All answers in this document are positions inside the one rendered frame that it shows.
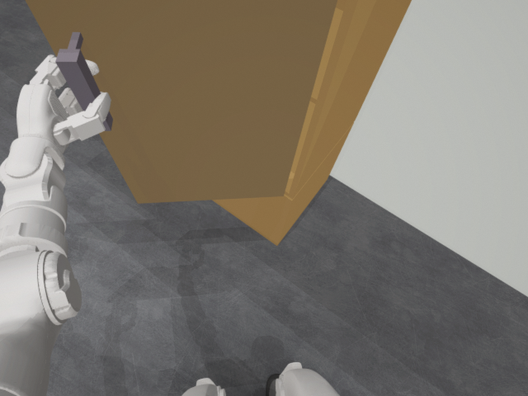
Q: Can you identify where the cupboard door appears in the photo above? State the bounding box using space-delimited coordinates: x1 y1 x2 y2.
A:
26 0 337 204

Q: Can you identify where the left robot shin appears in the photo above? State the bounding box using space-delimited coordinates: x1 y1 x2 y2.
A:
196 378 217 387

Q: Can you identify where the left robot hand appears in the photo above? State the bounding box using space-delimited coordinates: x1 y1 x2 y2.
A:
16 54 111 153

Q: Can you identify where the handle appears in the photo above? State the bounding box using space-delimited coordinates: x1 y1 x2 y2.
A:
55 32 113 131

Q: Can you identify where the robot shin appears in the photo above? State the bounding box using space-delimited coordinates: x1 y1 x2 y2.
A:
196 378 217 387
281 362 302 375

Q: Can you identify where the right robot shin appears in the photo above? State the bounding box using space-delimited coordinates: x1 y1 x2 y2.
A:
281 362 302 375

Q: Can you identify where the left robot upper arm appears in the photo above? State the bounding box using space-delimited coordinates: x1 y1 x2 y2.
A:
0 250 82 396

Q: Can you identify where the left robot forearm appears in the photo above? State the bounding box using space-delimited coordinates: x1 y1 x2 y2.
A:
0 136 68 261

